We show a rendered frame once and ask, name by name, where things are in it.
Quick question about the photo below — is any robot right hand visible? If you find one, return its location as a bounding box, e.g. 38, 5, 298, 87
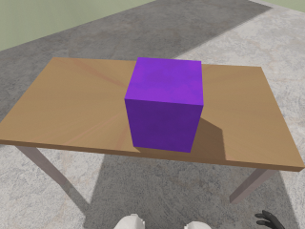
255, 210, 285, 229

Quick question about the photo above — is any table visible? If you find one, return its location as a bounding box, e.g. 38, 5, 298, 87
0, 57, 305, 204

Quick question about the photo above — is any robot left thigh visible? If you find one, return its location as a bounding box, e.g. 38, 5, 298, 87
113, 216, 145, 229

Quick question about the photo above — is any carton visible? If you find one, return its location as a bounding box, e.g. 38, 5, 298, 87
124, 57, 204, 153

